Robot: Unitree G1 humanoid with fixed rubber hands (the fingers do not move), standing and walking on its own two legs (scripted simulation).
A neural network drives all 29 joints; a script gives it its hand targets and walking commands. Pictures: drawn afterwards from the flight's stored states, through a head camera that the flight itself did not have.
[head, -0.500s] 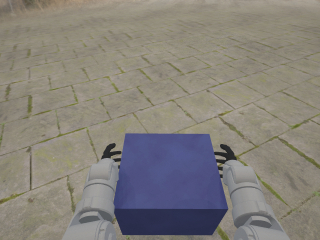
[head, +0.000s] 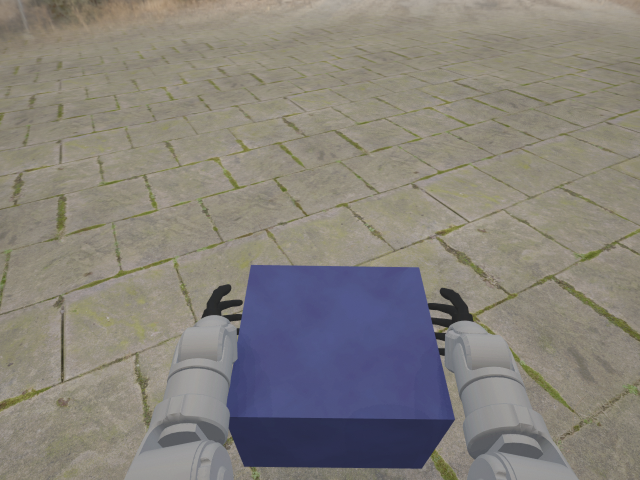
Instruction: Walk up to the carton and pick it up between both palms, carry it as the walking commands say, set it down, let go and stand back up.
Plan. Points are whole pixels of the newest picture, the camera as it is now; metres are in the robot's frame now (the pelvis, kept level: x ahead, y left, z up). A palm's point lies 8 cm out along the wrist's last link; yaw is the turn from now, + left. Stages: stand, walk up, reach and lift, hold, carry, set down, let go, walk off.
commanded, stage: reach and lift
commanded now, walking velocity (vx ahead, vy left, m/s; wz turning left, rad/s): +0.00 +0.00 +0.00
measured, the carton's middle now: (334, 364) +0.32 +0.01 -0.04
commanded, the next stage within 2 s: hold in 0.10 s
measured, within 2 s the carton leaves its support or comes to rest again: neither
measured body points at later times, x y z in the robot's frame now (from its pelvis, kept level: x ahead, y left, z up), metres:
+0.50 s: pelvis +0.00 +0.00 +0.00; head -0.09 +0.00 +0.44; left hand +0.31 +0.18 +0.04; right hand +0.30 -0.17 +0.03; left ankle +0.05 +0.15 -0.74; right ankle +0.03 -0.12 -0.74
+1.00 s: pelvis +0.01 +0.00 +0.00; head -0.07 +0.00 +0.44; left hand +0.32 +0.18 +0.04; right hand +0.31 -0.17 +0.03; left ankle +0.05 +0.15 -0.74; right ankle +0.03 -0.12 -0.74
